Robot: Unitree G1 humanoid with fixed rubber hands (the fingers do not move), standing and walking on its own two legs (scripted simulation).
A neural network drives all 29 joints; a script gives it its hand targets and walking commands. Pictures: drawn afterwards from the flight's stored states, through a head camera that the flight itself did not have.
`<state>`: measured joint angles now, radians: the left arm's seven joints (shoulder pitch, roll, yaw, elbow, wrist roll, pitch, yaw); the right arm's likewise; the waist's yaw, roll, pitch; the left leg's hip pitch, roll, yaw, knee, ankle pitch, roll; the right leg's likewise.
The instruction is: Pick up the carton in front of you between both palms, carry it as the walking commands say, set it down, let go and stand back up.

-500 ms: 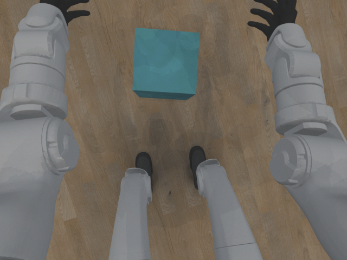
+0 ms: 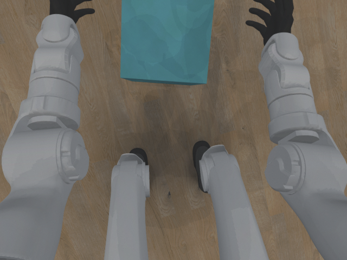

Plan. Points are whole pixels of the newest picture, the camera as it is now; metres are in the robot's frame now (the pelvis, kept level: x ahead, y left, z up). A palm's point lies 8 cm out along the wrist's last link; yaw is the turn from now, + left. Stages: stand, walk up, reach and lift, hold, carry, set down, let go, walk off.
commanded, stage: reach and lift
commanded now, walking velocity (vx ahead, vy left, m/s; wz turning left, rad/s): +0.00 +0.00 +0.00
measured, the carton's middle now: (164, 47) +0.53 +0.00 -0.41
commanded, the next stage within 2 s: none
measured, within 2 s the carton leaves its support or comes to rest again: leaves its support in 1.38 s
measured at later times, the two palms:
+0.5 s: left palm (94, 41) +0.54 +0.18 -0.34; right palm (235, 50) +0.51 -0.18 -0.34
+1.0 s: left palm (105, 40) +0.54 +0.16 -0.34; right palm (223, 49) +0.51 -0.15 -0.34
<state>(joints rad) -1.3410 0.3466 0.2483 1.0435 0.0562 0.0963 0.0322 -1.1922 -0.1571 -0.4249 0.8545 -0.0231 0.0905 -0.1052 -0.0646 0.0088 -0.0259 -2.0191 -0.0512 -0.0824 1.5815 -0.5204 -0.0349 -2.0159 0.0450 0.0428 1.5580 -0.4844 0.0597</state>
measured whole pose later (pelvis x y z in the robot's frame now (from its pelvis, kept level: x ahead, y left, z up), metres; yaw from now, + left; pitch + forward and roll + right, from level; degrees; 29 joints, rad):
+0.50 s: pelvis -0.05 +0.00 -0.15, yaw +0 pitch +38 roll -3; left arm -1.71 0.51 0.00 1.26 -0.17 0.12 0.04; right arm -1.59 -0.30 -0.25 1.13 0.15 0.11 -0.13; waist -0.06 -0.02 0.46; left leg -2.23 -0.05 -0.06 2.17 -0.60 -0.03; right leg -2.22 0.04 0.03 2.13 -0.56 0.07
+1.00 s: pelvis -0.05 +0.01 -0.16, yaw -1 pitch +35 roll -4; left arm -1.74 0.45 -0.07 1.28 -0.20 0.11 0.04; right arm -1.60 -0.25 -0.22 1.12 0.17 0.09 -0.15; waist -0.05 -0.02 0.49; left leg -2.23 -0.04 -0.06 2.22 -0.60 -0.02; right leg -2.21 0.04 0.02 2.16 -0.57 0.08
